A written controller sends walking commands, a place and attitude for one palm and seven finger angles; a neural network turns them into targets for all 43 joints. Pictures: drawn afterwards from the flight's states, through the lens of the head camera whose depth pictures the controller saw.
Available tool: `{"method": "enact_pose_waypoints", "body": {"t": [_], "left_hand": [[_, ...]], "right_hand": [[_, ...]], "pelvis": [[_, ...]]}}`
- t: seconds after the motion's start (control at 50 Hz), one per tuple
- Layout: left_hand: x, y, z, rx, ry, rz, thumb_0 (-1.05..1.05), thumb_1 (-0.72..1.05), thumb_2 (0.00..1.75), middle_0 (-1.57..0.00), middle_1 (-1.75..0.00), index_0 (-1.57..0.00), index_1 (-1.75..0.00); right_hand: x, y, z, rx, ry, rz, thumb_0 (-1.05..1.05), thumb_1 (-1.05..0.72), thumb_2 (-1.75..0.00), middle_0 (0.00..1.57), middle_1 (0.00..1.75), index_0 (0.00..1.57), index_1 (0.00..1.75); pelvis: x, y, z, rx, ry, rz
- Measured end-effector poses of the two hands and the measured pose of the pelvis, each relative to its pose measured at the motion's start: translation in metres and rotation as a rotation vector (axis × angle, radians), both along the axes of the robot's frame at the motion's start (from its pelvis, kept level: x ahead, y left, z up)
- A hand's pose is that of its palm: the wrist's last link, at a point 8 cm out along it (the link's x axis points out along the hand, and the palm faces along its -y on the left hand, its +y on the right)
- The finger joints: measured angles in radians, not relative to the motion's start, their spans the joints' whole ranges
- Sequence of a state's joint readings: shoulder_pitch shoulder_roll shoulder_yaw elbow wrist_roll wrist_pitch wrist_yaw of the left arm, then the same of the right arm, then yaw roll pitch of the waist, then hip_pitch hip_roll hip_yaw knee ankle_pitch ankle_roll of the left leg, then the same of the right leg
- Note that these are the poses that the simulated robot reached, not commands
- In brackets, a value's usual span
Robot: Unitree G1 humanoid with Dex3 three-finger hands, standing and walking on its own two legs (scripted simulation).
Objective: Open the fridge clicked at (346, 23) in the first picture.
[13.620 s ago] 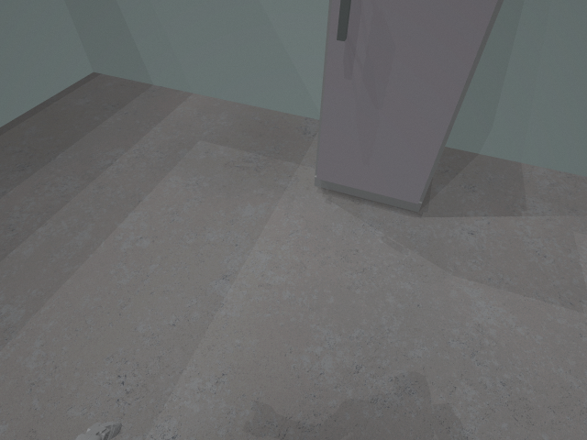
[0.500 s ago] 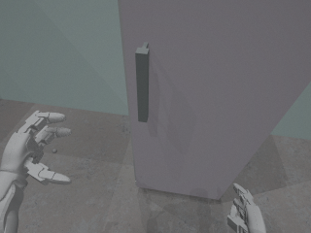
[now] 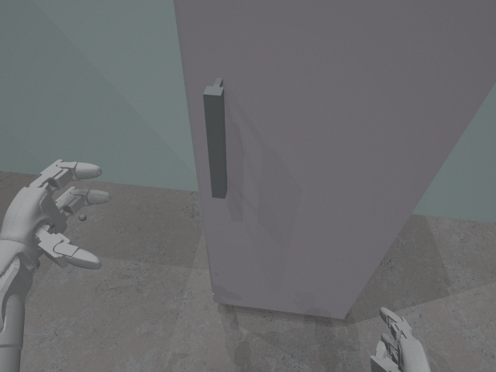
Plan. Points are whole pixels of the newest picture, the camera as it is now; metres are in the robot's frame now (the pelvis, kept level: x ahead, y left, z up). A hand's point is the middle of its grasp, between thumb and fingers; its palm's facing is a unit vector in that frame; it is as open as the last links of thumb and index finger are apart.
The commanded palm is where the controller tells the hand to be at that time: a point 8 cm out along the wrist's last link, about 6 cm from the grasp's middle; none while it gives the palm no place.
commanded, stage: raise the hand to about handle height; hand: left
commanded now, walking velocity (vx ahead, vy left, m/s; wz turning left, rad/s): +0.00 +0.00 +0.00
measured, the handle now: (219, 142) +0.49 +0.11 +0.13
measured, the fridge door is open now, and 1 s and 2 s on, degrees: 0 0 0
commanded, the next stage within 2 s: move the hooked fingers beside the handle in 0.28 s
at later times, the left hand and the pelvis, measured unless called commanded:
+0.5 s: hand (106, 209) +0.29 +0.24 +0.15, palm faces +0.09 -0.99 -0.04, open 14.0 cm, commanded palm +0.26 +0.28 +0.15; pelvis +0.01 -0.03 +0.00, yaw +0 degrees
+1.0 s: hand (130, 190) +0.33 +0.22 +0.14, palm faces +0.06 -1.00 -0.02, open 14.0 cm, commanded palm +0.31 +0.27 +0.15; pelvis +0.02 -0.02 +0.00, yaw -1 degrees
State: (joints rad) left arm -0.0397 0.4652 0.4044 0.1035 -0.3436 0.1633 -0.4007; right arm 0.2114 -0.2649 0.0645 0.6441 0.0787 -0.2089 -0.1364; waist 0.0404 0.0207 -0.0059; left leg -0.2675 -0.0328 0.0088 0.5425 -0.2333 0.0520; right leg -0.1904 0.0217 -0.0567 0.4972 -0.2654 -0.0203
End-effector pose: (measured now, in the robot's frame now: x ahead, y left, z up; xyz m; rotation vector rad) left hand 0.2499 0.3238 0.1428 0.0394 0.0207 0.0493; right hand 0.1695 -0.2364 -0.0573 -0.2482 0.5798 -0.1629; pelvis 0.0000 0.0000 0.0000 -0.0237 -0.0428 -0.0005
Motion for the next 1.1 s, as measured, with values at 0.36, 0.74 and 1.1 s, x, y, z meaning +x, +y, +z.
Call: {"method": "enact_pose_waypoints", "body": {"t": [0.36,0.74,1.1], "left_hand": [[0.002,-0.028,0.008,0.016,-0.016,0.023,-0.01,-0.50,0.30,-0.30,-1.20,-0.30,-1.20],[0.042,-0.046,0.005,0.000,-0.028,0.003,-0.01,-0.50,0.30,-0.30,-1.20,-0.30,-1.20],[0.066,-0.054,0.002,-0.016,-0.028,-0.010,-0.01,-0.50,0.30,-0.30,-1.20,-0.30,-1.20]], "right_hand": [[0.008,-0.025,-0.006,0.033,-0.024,-0.018,0.01,-0.90,-0.89,0.20,0.30,0.21,0.30],[0.002,-0.041,-0.012,0.021,0.011,-0.068,0.01,-0.90,-0.89,0.20,0.30,0.21,0.30],[-0.004,-0.021,-0.016,0.024,0.063,-0.071,0.01,-0.90,-0.89,0.20,0.30,0.21,0.30]], "pelvis": [[0.004,-0.025,-0.001,0.013,-0.001,-0.006],[0.010,-0.029,-0.004,0.018,0.024,-0.019],[0.014,-0.014,-0.002,0.012,0.033,-0.015]]}}
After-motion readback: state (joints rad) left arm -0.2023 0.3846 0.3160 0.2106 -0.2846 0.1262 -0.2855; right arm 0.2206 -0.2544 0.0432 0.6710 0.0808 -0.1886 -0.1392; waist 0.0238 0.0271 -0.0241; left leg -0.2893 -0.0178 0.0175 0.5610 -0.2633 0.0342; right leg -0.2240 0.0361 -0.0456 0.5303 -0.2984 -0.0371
